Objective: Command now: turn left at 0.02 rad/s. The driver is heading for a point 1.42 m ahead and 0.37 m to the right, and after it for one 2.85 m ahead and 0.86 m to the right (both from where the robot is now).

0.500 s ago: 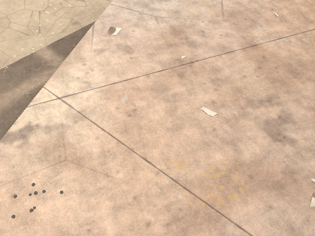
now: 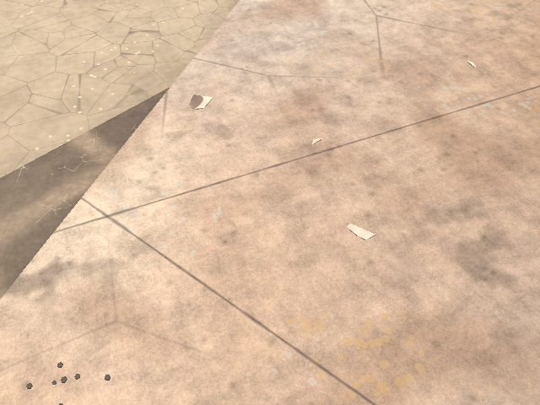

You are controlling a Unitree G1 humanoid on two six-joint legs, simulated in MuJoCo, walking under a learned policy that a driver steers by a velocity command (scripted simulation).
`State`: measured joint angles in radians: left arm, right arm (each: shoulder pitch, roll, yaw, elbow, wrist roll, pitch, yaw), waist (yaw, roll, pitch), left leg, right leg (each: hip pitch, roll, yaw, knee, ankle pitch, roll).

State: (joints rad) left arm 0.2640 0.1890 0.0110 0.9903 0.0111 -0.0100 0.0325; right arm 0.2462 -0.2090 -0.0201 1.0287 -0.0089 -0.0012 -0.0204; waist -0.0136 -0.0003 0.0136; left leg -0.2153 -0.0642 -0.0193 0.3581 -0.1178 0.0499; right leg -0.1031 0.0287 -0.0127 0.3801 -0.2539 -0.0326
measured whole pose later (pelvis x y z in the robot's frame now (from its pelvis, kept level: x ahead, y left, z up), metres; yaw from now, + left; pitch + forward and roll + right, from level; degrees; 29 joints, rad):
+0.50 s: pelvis +0.13 +0.05 +0.00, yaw +0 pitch +0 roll +0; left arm 0.35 0.22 0.05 1.06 0.03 -0.05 -0.01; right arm 0.30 -0.21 -0.06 1.03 -0.02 -0.07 0.00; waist 0.00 -0.03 0.02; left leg -0.18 -0.04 0.07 0.44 -0.26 0.08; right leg -0.32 -0.02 -0.01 1.02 -0.36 -0.08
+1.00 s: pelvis +0.40 +0.02 -0.01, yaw +0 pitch -1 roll +0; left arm 0.19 0.22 0.06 0.99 0.02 -0.07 -0.01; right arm 0.32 -0.19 -0.04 1.05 -0.02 -0.08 0.00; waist -0.01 0.02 0.07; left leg -0.33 0.00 0.00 1.19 -0.32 0.10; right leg -0.29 0.07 -0.13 0.47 -0.17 -0.11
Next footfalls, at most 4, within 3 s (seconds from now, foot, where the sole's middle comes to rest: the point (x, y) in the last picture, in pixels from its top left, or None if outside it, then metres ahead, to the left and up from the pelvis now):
0.38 left None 0.16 0.12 -0.78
0.86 right None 0.50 -0.03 -0.78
1.40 left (228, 308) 0.81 0.14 -0.78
1.94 right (316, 249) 1.02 -0.12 -0.78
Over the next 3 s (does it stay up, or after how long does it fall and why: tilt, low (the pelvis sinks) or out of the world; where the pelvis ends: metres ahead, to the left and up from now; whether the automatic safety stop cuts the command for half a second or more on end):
stays up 1.33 -0.31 -0.01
